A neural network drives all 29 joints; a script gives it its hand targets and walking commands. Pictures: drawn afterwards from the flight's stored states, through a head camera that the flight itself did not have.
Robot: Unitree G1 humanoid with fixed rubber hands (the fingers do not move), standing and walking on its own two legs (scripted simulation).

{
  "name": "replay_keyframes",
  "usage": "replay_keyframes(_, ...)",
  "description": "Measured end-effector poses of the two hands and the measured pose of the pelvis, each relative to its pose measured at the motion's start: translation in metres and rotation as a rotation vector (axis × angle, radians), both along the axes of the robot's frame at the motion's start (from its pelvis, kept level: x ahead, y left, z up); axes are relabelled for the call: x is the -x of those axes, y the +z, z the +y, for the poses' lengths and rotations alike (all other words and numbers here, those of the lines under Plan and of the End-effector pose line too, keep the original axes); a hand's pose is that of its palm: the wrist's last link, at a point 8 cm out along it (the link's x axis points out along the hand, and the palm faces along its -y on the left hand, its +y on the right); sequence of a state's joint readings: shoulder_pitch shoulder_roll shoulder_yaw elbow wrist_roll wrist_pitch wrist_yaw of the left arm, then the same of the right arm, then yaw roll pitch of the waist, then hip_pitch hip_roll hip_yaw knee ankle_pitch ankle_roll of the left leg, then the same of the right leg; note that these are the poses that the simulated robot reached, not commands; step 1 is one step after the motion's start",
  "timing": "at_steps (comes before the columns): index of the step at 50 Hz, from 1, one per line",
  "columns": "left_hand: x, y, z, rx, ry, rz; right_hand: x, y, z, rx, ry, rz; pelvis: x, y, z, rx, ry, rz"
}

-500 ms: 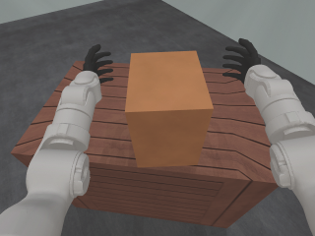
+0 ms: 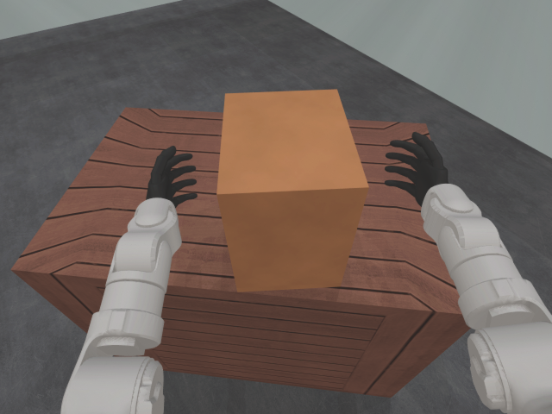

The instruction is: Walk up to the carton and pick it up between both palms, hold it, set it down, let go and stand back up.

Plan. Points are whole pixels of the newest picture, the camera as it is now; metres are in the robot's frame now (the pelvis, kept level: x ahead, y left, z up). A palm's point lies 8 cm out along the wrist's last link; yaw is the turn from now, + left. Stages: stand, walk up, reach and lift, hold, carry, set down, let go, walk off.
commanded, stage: set down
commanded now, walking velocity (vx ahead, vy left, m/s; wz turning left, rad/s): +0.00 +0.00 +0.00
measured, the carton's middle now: (285, 194) +0.49 +0.03 +0.02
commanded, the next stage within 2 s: none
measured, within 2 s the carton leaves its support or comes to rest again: neither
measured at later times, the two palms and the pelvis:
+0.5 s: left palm (162, 281) +0.30 +0.21 +0.03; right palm (426, 271) +0.34 -0.18 +0.03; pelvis +0.01 +0.00 +0.00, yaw +0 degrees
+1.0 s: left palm (169, 330) +0.25 +0.20 -0.02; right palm (430, 329) +0.27 -0.18 -0.02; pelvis +0.01 +0.00 +0.00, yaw +0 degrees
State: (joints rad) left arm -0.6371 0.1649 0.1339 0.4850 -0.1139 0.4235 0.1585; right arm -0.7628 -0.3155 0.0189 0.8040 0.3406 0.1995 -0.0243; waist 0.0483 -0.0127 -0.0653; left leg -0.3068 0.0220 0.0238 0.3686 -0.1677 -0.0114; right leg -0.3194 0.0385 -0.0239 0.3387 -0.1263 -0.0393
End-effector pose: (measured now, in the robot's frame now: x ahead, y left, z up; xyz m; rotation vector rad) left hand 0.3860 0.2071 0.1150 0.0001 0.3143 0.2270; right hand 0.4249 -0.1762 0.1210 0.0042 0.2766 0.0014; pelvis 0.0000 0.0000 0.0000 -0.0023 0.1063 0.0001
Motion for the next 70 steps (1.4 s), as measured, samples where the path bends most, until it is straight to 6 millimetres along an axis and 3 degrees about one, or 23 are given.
replay_keyframes(9,0.015,-0.016,-0.015,0.009,-0.015,-0.012,0.023,-0.014,-0.010,0.020,0.001,-0.034,-0.005,0.002,-0.004,-0.006,-0.012,-0.042)
replay_keyframes(18,0.061,-0.068,-0.007,0.006,0.019,0.026,0.067,-0.061,-0.004,0.022,0.011,-0.022,-0.008,0.002,-0.005,-0.010,-0.011,-0.063)
replay_keyframes(23,0.081,-0.082,0.000,0.004,0.047,0.014,0.086,-0.084,-0.002,0.011,0.013,0.008,-0.007,0.002,-0.004,-0.009,-0.005,-0.054)
replay_keyframes(32,0.088,-0.085,-0.011,0.005,0.009,-0.019,0.099,-0.085,-0.005,0.026,0.010,-0.020,-0.009,0.002,-0.001,-0.005,-0.006,-0.065)
replay_keyframes(38,0.104,-0.100,-0.018,0.009,0.007,-0.003,0.120,-0.099,-0.007,0.031,0.010,0.002,-0.012,0.002,0.000,-0.004,-0.009,-0.096)
replay_keyframes(51,0.135,-0.141,-0.008,-0.020,0.003,0.044,0.158,-0.139,-0.009,0.042,-0.004,0.064,-0.014,-0.001,0.002,-0.007,-0.005,-0.077)
replay_keyframes(70,0.151,-0.166,-0.008,-0.032,-0.031,0.115,0.182,-0.166,-0.014,0.064,-0.024,0.139,-0.027,-0.002,0.010,0.000,-0.013,-0.085)
